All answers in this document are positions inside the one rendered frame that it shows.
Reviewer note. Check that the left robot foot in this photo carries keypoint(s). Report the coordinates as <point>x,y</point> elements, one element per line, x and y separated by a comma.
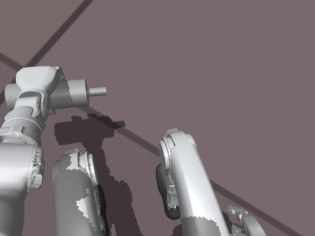
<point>103,211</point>

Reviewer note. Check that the right robot foot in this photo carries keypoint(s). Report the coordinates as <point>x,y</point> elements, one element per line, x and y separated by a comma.
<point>170,212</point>

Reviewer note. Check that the left robot arm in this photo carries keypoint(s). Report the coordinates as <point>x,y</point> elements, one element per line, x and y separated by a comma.
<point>21,157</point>

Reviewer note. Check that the bottle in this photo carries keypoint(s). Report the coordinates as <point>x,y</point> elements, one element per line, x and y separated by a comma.
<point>68,94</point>

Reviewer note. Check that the left robot hand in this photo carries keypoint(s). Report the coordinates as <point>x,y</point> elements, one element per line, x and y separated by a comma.
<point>45,78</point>

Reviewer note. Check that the right robot hand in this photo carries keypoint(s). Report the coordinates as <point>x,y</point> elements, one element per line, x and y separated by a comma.
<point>251,226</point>

